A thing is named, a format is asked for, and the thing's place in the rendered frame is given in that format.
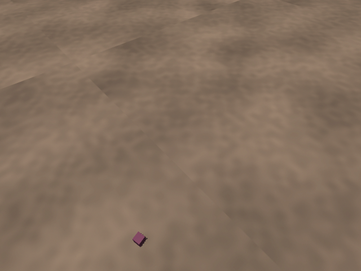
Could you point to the cube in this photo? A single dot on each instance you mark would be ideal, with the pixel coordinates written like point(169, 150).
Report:
point(139, 239)

